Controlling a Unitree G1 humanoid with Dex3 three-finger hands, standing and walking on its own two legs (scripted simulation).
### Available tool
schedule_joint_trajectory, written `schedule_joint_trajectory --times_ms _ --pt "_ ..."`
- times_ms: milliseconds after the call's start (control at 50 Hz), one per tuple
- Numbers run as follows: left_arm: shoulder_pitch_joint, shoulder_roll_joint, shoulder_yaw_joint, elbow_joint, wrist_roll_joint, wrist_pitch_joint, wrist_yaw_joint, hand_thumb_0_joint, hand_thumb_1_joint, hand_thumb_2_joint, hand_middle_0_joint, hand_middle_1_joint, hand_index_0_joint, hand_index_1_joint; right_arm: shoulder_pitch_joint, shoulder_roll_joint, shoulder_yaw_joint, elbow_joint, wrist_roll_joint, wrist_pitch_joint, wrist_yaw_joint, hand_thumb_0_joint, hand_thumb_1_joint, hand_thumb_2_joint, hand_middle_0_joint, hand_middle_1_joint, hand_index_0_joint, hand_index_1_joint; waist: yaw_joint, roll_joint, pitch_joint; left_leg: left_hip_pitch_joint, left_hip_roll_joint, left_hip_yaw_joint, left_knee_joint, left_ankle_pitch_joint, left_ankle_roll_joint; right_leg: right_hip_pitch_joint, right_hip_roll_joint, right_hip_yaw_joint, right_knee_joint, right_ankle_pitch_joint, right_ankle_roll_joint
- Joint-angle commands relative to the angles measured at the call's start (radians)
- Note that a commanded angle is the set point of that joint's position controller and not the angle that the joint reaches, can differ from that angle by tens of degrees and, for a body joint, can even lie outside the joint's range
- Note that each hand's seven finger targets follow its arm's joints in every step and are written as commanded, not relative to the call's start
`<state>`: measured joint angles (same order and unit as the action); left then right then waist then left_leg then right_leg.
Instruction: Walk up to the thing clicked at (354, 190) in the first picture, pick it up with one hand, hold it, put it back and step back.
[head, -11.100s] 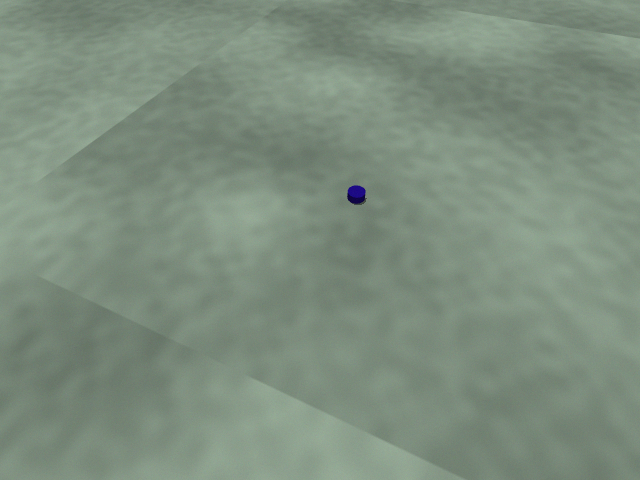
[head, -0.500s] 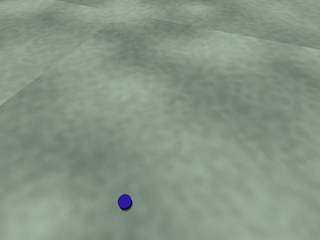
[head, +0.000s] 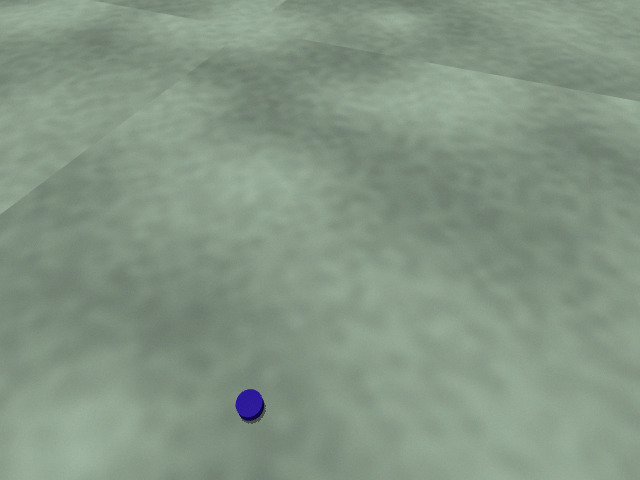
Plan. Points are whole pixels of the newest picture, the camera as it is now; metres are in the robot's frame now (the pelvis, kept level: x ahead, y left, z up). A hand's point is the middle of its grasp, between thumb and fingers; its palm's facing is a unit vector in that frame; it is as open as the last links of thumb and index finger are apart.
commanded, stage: stand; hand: left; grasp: from above
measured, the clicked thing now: (250, 404) +0.42 +0.24 -0.76
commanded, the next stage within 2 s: rise first in 0.26 s
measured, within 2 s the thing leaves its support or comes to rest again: neither
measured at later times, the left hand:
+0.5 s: hand out of the picture +0.11 +0.25 -0.16, palm faces +0.04 -0.95 -0.32, open 7.8 cm
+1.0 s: hand out of the picture +0.13 +0.26 -0.23, palm faces -0.12 -0.90 -0.43, open 14.0 cm
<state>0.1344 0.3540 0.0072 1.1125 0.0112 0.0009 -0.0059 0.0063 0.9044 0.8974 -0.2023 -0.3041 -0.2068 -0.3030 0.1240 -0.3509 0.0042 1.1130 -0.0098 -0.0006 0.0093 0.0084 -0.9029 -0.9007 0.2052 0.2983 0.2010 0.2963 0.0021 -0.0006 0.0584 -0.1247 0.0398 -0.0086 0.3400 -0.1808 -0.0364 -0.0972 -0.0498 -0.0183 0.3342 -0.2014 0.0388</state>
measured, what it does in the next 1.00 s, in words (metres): lowers itself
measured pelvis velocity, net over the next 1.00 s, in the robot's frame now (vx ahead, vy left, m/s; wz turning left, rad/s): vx -0.01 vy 0.01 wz -0.02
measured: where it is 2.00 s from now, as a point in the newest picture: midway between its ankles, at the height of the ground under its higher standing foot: outside the picture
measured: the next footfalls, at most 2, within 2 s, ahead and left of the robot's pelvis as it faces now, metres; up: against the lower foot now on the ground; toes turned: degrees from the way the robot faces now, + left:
none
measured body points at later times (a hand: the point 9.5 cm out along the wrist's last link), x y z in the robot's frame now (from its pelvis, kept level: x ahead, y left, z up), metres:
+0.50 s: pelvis -0.01 +0.00 -0.01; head +0.03 +0.00 +0.44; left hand +0.11 +0.30 -0.14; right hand +0.08 -0.29 -0.13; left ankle +0.00 +0.14 -0.75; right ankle -0.01 -0.14 -0.75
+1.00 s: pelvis -0.01 +0.01 -0.08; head +0.08 +0.03 +0.36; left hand +0.14 +0.31 -0.20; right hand +0.14 -0.25 -0.18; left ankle +0.00 +0.14 -0.75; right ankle -0.01 -0.14 -0.75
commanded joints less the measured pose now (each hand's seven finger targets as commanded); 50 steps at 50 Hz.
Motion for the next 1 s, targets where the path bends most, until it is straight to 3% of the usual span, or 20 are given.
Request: schedule_joint_trajectory --times_ms 0,160,320,340,360,380,400,420,460,500,540,560,600,640,700,740,800,840,880,980 --pt "-0.025 0.217 0.042 -0.054 0.001 -0.026 0.012 0.000 0.900 0.900 -0.200 -0.300 -0.200 -0.301 -0.038 -0.218 -0.046 -0.060 0.001 -0.026 -0.015 0.000 -0.900 -0.900 0.200 0.300 0.200 0.300 -0.001 0.003 -0.079 0.027 0.091 -0.060 -0.034 0.160 0.051 -0.007 -0.088 0.057 -0.054 0.143 -0.054" --pt "-0.022 0.220 0.042 -0.053 0.002 -0.026 0.013 0.000 0.900 0.900 -0.200 -0.300 -0.200 -0.301 -0.030 -0.214 -0.046 -0.058 0.000 -0.020 -0.014 0.000 -0.900 -0.900 0.200 0.300 0.200 0.300 -0.003 0.004 -0.066 0.010 0.088 -0.056 -0.041 0.100 0.053 -0.016 -0.088 0.062 -0.063 0.110 -0.054" --pt "-0.031 0.216 0.038 -0.054 0.000 -0.026 0.012 0.000 0.900 0.900 -0.200 -0.300 -0.200 -0.301 -0.026 -0.216 -0.045 -0.052 -0.001 -0.024 -0.013 0.000 -0.900 -0.900 0.200 0.300 0.200 0.300 -0.004 0.012 -0.065 -0.005 0.088 -0.061 -0.051 0.111 0.046 -0.009 -0.088 0.066 -0.058 0.103 -0.053" --pt "-0.025 0.213 0.037 -0.053 0.001 -0.026 0.011 0.000 0.820 0.937 -0.173 -0.380 -0.166 -0.381 -0.030 -0.218 -0.045 -0.052 -0.001 -0.024 -0.013 0.000 -0.933 -0.922 0.201 0.306 0.202 0.306 0.000 0.020 -0.060 -0.013 0.088 -0.061 -0.054 0.091 0.049 -0.010 -0.088 0.064 -0.063 0.099 -0.052" --pt "-0.376 0.049 0.037 -0.404 -0.052 -0.125 0.024 0.000 0.740 1.017 -0.220 -0.460 -0.168 -0.461 -0.044 -0.049 -0.004 -0.345 0.068 -0.077 -0.035 0.000 -1.005 -0.927 0.199 0.300 0.199 0.300 -0.117 0.028 -0.011 -0.088 -0.044 0.072 0.010 -0.043 0.037 -0.231 0.041 -0.010 0.003 0.029 -0.035" --pt "-0.497 0.103 0.061 -0.355 -0.049 -0.119 0.034 0.000 0.660 0.956 -0.249 -0.503 -0.202 -0.541 0.011 -0.079 -0.010 -0.285 0.068 -0.075 -0.047 0.000 -0.944 -0.913 0.199 0.300 0.199 0.300 -0.090 0.009 -0.049 -0.082 -0.048 0.067 0.026 -0.063 0.039 -0.187 0.038 -0.019 0.013 0.000 -0.037" --pt "-0.321 0.156 0.105 -0.158 -0.034 -0.074 0.039 0.000 0.580 0.954 -0.232 -0.554 -0.187 -0.599 0.044 -0.108 -0.022 -0.269 0.066 -0.062 -0.052 0.000 -0.927 -0.910 0.198 0.300 0.199 0.300 -0.078 -0.032 -0.025 -0.123 -0.055 0.067 0.049 -0.080 0.044 -0.201 0.044 -0.028 0.019 -0.034 -0.042" --pt "-0.243 0.177 0.129 -0.094 -0.021 -0.056 0.027 0.000 0.500 0.922 -0.214 -0.634 -0.191 -0.669 0.056 -0.107 -0.035 -0.292 0.066 -0.053 -0.052 0.000 -0.914 -0.905 0.199 0.300 0.199 0.300 -0.042 -0.056 -0.028 -0.160 -0.047 0.064 0.080 -0.046 0.043 -0.209 0.050 -0.038 0.048 -0.027 -0.043" --pt "-0.318 0.264 0.176 -0.148 0.015 -0.063 0.013 0.000 0.340 0.885 -0.187 -0.785 -0.190 -0.782 0.084 -0.107 -0.068 -0.322 0.053 -0.062 -0.064 0.000 -0.896 -0.899 0.199 0.300 0.200 0.300 -0.029 -0.042 -0.170 -0.154 -0.050 0.061 0.137 0.015 0.044 -0.194 0.042 -0.025 0.104 0.043 -0.037" --pt "-0.195 0.226 0.184 -0.046 0.065 -0.038 -0.014 0.000 0.180 0.898 -0.126 -0.936 -0.154 -0.907 0.110 -0.097 -0.085 -0.345 0.033 -0.067 -0.056 0.000 -0.925 -0.905 0.199 0.300 0.200 0.300 -0.027 -0.029 -0.222 -0.220 -0.057 0.053 0.211 0.054 0.041 -0.230 0.040 -0.019 0.188 0.096 -0.038" --pt "-0.100 0.235 0.225 -0.086 0.111 -0.018 -0.028 0.000 0.020 0.933 -0.119 -0.977 -0.139 -0.956 0.116 -0.089 -0.103 -0.390 0.025 -0.068 -0.045 0.000 -0.946 -0.911 0.200 0.300 0.200 0.300 0.031 0.053 -0.316 -0.228 -0.064 0.053 0.253 0.110 0.028 -0.218 0.042 -0.017 0.240 0.121 -0.051" --pt "-0.108 0.232 0.229 -0.154 0.118 -0.007 -0.024 0.000 -0.060 0.940 -0.109 -0.998 -0.129 -0.977 0.115 -0.084 -0.107 -0.420 0.026 -0.068 -0.044 0.000 -0.946 -0.910 0.200 0.300 0.200 0.300 0.035 0.072 -0.363 -0.207 -0.065 0.055 0.254 0.122 0.024 -0.206 0.043 -0.015 0.247 0.126 -0.051" --pt "-0.077 0.152 0.186 -0.172 0.127 0.040 -0.016 0.000 -0.220 0.956 -0.085 -1.048 -0.104 -1.029 0.097 -0.070 -0.100 -0.458 0.031 -0.067 -0.038 0.000 -0.922 -0.904 0.200 0.300 0.200 0.300 0.024 0.082 -0.311 -0.247 -0.059 0.052 0.262 0.108 0.016 -0.252 0.050 -0.022 0.261 0.097 -0.051" --pt "-0.157 0.167 0.178 -0.233 0.149 0.087 -0.007 0.000 -0.380 0.986 -0.088 -1.035 -0.089 -1.034 0.066 -0.071 -0.100 -0.499 0.035 -0.066 -0.035 0.000 -0.903 -0.901 0.201 0.300 0.200 0.300 0.009 0.045 -0.275 -0.306 -0.051 0.043 0.292 0.066 0.019 -0.311 0.052 -0.029 0.273 0.050 -0.049" --pt "-0.117 0.139 0.171 -0.288 0.152 0.133 0.004 0.000 -0.551 1.013 -0.078 -1.055 -0.068 -1.065 0.066 -0.060 -0.101 -0.542 0.036 -0.075 -0.025 0.000 -0.906 -0.903 0.200 0.300 0.200 0.300 -0.007 0.012 -0.259 -0.379 -0.044 0.041 0.347 -0.013 0.025 -0.390 0.057 -0.033 0.324 -0.033 -0.046" --pt "-0.119 0.122 0.171 -0.325 0.162 0.139 0.008 0.000 -0.588 1.025 -0.073 -1.058 -0.059 -1.073 0.078 -0.058 -0.104 -0.556 0.033 -0.090 -0.020 0.000 -0.902 -0.901 0.201 0.300 0.200 0.300 -0.018 -0.013 -0.257 -0.431 -0.036 0.032 0.396 -0.039 0.027 -0.454 0.062 -0.037 0.380 -0.059 -0.045" --pt "-0.127 0.164 0.216 -0.439 0.192 0.112 0.017 0.000 -0.593 1.018 -0.065 -1.064 -0.053 -1.076 0.090 -0.046 -0.112 -0.582 0.026 -0.113 -0.017 0.000 -0.883 -0.897 0.201 0.300 0.200 0.300 -0.008 0.024 -0.340 -0.479 -0.032 0.026 0.486 -0.042 0.028 -0.511 0.057 -0.033 0.476 -0.062 -0.046" --pt "-0.074 0.131 0.198 -0.512 0.205 0.103 0.020 0.000 -0.607 1.030 -0.062 -1.066 -0.046 -1.082 0.102 -0.036 -0.113 -0.595 0.023 -0.124 -0.020 0.000 -0.890 -0.899 0.201 0.300 0.200 0.300 -0.011 0.052 -0.395 -0.482 -0.028 0.025 0.531 0.008 0.027 -0.541 0.053 -0.024 0.530 -0.017 -0.049" --pt "-0.040 0.163 0.223 -0.585 0.224 0.106 0.026 0.000 -0.611 1.046 -0.057 -1.067 -0.038 -1.088 0.106 -0.042 -0.117 -0.605 0.021 -0.132 -0.027 0.000 -0.882 -0.897 0.200 0.300 0.200 0.300 -0.008 0.078 -0.431 -0.476 -0.021 0.019 0.560 0.060 0.024 -0.563 0.053 -0.025 0.572 0.017 -0.050" --pt "0.044 0.142 0.207 -0.676 0.245 0.147 0.027 0.000 -0.584 1.042 -0.052 -1.057 -0.031 -1.079 0.092 -0.037 -0.116 -0.627 0.015 -0.141 -0.033 0.000 -0.892 -0.900 0.200 0.300 0.200 0.300 -0.019 0.090 -0.428 -0.532 -0.013 0.008 0.607 0.035 0.023 -0.618 0.052 -0.023 0.615 -0.007 -0.047"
